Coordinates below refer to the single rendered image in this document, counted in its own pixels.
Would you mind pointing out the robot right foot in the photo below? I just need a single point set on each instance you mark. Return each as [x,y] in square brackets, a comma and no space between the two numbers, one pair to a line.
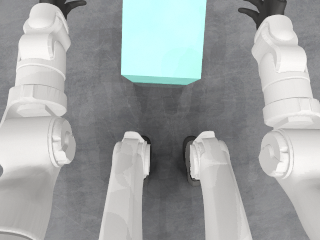
[186,157]

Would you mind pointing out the robot left upper arm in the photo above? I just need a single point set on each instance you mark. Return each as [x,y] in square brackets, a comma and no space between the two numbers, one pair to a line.
[32,152]

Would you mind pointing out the right robot forearm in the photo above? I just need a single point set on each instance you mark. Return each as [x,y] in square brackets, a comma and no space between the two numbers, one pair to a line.
[285,81]

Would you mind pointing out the robot right hand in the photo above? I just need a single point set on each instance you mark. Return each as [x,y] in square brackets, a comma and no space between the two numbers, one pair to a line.
[266,8]

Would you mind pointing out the carton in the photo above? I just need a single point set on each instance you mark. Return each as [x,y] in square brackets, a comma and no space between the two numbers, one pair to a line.
[162,41]

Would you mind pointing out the robot right upper arm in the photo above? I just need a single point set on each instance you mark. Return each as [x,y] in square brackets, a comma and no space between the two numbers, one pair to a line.
[292,157]

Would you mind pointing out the robot left hand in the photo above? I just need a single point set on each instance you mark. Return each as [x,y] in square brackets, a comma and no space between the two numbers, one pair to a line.
[65,8]

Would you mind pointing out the left robot forearm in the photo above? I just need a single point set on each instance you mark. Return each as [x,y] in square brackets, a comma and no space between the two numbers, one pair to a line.
[41,66]

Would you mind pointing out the left robot shin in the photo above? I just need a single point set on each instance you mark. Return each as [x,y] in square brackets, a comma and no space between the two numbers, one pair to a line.
[129,135]

